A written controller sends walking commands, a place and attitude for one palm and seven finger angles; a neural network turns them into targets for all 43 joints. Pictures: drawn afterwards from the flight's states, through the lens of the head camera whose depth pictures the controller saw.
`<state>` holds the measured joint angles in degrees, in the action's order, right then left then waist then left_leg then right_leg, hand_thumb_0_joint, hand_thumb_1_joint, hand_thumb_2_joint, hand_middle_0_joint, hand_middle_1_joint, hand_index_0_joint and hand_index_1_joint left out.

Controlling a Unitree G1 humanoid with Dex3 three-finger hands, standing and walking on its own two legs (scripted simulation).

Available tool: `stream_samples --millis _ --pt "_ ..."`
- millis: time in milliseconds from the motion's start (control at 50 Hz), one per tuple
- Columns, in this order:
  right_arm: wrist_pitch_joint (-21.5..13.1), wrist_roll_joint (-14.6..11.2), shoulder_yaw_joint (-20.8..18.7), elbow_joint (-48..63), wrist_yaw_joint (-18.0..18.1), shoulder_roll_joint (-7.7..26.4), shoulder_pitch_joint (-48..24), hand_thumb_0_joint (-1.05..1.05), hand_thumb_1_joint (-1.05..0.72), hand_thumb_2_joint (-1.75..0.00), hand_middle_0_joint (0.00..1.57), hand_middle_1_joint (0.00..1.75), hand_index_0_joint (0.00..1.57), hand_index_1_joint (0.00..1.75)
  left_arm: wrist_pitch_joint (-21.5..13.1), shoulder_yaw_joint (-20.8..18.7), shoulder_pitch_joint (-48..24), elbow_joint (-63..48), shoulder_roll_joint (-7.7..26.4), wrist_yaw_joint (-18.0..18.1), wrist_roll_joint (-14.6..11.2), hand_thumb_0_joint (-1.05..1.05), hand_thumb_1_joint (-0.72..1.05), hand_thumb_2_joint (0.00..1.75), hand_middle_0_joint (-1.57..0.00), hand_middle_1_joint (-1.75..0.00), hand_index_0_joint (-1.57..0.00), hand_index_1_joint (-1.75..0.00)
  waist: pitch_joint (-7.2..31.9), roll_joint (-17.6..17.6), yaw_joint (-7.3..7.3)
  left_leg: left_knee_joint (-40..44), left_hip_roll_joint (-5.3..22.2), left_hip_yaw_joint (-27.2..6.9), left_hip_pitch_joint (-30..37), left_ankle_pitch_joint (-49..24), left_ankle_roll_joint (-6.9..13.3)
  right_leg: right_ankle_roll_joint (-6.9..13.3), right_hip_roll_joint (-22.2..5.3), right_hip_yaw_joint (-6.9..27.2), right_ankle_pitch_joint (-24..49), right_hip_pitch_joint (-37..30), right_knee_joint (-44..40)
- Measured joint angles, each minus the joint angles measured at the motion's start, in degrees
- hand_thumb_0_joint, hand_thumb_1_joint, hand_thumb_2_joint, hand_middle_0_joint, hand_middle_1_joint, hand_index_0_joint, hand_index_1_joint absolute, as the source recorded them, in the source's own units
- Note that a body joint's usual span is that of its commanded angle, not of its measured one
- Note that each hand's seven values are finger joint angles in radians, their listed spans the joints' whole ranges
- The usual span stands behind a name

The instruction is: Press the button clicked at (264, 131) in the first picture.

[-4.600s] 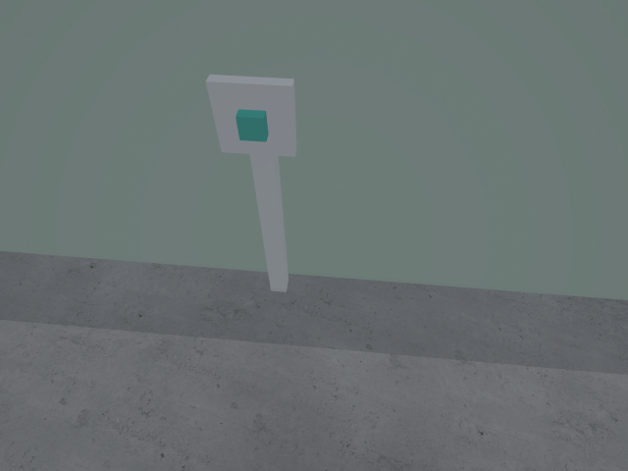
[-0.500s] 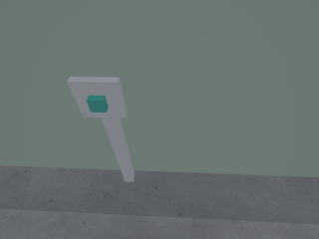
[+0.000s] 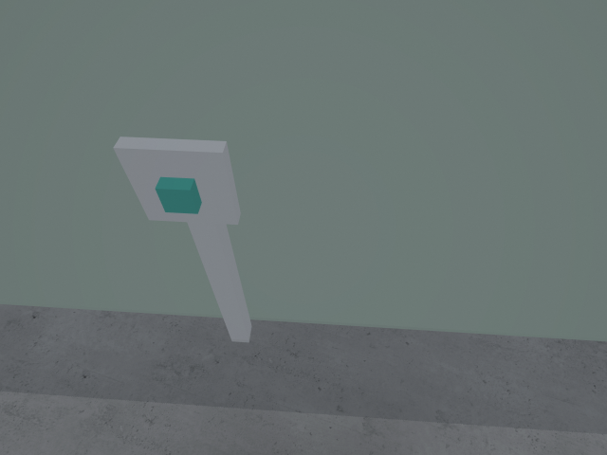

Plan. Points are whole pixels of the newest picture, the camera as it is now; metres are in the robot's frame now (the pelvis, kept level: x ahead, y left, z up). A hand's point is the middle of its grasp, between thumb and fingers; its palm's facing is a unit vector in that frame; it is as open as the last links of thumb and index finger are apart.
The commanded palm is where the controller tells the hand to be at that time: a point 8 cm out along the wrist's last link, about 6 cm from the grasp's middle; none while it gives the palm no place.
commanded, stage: shuffle to correct the standing spot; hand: left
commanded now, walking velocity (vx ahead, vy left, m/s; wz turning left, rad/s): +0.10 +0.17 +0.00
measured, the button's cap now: (180, 194) +0.51 +0.26 +0.01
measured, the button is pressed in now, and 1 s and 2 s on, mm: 0 0 0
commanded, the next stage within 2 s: come to a stop and stand still in 0.10 s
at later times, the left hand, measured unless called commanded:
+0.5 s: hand out of the picture +0.09 +0.27 -0.16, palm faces +0.04 -0.97 -0.25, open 7.4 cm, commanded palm none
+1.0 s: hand out of the picture +0.12 +0.27 -0.15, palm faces +0.01 -0.96 -0.27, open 7.3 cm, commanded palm none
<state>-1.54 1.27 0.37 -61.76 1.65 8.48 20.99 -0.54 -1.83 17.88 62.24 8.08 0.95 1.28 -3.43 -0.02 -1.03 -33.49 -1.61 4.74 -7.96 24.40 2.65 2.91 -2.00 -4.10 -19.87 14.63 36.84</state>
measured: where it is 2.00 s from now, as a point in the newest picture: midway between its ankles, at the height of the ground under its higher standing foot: outside the picture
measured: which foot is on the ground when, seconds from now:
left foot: down 0.00-0.02, up 0.04-0.24, down 0.26-1.00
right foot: down 0.00-0.26, up 0.28-0.54, down 0.56-1.00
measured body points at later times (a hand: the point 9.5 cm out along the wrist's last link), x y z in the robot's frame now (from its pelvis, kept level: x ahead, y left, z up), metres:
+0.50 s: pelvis +0.05 +0.06 +0.01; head +0.08 +0.06 +0.46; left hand +0.08 +0.32 -0.14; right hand +0.13 -0.16 -0.14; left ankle +0.09 +0.17 -0.72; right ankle +0.03 -0.04 -0.71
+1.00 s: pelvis +0.05 +0.05 +0.01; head +0.05 +0.05 +0.46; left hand +0.12 +0.32 -0.13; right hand +0.09 -0.22 -0.13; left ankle +0.07 +0.17 -0.72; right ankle +0.04 -0.03 -0.72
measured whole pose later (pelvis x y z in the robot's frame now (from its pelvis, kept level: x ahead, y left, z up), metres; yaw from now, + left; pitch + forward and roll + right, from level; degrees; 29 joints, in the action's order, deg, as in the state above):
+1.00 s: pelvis +0.05 +0.05 +0.01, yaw +0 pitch -2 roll +0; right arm 0.0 1.6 -1.9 -57.0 1.2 15.7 16.0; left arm -0.2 -1.0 13.1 55.8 14.8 0.6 0.7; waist -1.1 0.1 0.9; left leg -31.2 1.9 2.7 -14.3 14.8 -0.1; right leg 2.7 0.8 -5.4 -18.0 10.3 30.2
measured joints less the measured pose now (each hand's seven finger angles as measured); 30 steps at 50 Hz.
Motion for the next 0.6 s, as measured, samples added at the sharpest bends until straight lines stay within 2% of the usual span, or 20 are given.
stream_samples --millis 40,80,120,180,260,320,380,460,540,600 --pt "0.7 -0.2 -0.2 -0.4 -0.2 -0.1 -0.2 0.00 -0.90 -0.90 0.20 0.30 0.20 0.30 -1.3 -0.3 -0.7 -0.8 -0.2 0.1 0.0 0.00 0.91 0.90 -0.20 -0.30 -0.20 -0.29 -0.1 0.8 0.12 -7.9 0.3 -0.4 -3.4 2.2 -0.6 -1.3 -0.3 -1.0 -1.3 -0.8 0.4" --pt "1.7 0.0 -0.6 -0.6 -0.6 0.0 -1.3 0.00 -0.90 -0.90 0.20 0.30 0.20 0.30 -2.2 -0.5 -0.9 -1.6 -0.4 0.5 0.2 0.00 0.91 0.90 -0.20 -0.30 -0.20 -0.29 -0.1 0.9 -0.45 -17.5 0.4 -0.9 -8.5 5.3 -1.5 -2.0 -0.9 -1.5 -2.3 -2.2 -1.2" --pt "2.4 0.0 -1.2 0.0 -1.2 0.1 -3.1 0.00 -0.91 -0.90 0.20 0.30 0.20 0.30 -2.2 -0.6 -0.7 -2.2 -0.5 0.7 0.4 0.00 0.91 0.90 -0.20 -0.30 -0.20 -0.29 0.0 0.6 -0.76 -21.3 1.2 -1.3 -12.7 4.7 -2.1 -2.7 -1.5 -1.7 -1.4 -3.7 -3.9" --pt "2.8 0.1 -2.0 1.6 -1.6 0.9 -5.7 0.02 -0.93 -0.90 0.20 0.30 0.20 0.30 -1.4 -0.9 -0.2 -2.2 0.0 0.6 0.6 0.00 0.91 0.90 -0.20 -0.30 -0.20 -0.29 0.1 -0.9 -0.71 -15.4 2.7 -1.3 -15.3 -0.6 -2.8 -3.9 -3.0 -1.3 -0.5 -5.3 -6.4" --pt "1.3 0.0 -2.4 4.6 -2.1 2.8 -7.5 0.02 -0.93 -0.90 0.20 0.30 0.20 0.30 0.2 -1.2 0.7 -2.1 1.0 0.1 0.5 0.00 0.91 0.90 -0.21 -0.30 -0.20 -0.30 -0.2 -1.7 -0.68 -0.8 4.0 -0.1 -11.9 -11.4 -3.2 -5.7 -4.4 -0.1 -3.3 -5.3 -2.9" --pt "0.6 0.5 -2.4 5.6 -1.3 2.7 -8.6 0.01 -0.93 -0.90 0.20 0.30 0.20 0.30 2.0 -1.5 -0.2 -1.8 2.4 0.5 0.1 0.00 0.91 0.90 -0.21 -0.30 -0.20 -0.30 -0.2 -2.8 -0.46 -3.5 3.3 0.9 -12.5 -8.9 -1.7 -3.5 -4.0 2.4 -11.2 -0.8 8.2" --pt "0.4 0.6 -1.6 5.4 -0.6 1.6 -9.7 0.01 -0.92 -0.90 0.20 0.30 0.20 0.30 2.1 -1.4 -2.2 -1.8 3.9 0.7 -0.1 0.00 0.91 0.90 -0.20 -0.30 -0.20 -0.29 -0.5 -3.3 -0.53 -1.4 2.8 1.7 -11.0 -9.3 -1.3 -2.2 -2.3 3.1 -11.6 2.8 14.3" --pt "0.8 0.5 -1.2 4.9 -0.2 0.7 -11.3 0.00 -0.91 -0.90 0.20 0.30 0.20 0.30 1.9 -0.8 -4.6 -3.1 4.4 0.5 -0.4 0.00 0.91 0.90 -0.20 -0.30 -0.20 -0.29 -0.6 -2.3 -0.39 2.8 2.6 2.2 -9.1 -11.4 -0.9 -2.7 -0.8 1.7 -8.0 3.5 8.9" --pt "1.5 0.4 -1.6 5.3 -0.1 0.2 -12.0 0.00 -0.91 -0.90 0.20 0.30 0.20 0.30 2.0 -0.5 -5.5 -4.8 3.7 0.3 -0.2 0.00 0.91 0.90 -0.20 -0.30 -0.20 -0.29 -0.2 -0.7 0.21 3.2 2.8 2.9 -9.4 -11.9 -1.4 -2.6 0.4 0.9 -3.1 2.2 1.6" --pt "2.1 0.0 -2.4 5.1 0.0 0.8 -12.0 0.00 -0.92 -0.90 0.20 0.30 0.20 0.30 1.5 -0.1 -5.4 -5.4 2.3 0.3 0.2 0.00 0.91 0.90 -0.20 -0.30 -0.20 -0.29 0.0 1.5 0.69 1.3 3.9 2.5 -10.3 -11.0 -2.2 -0.9 1.6 0.5 1.3 0.8 -2.1"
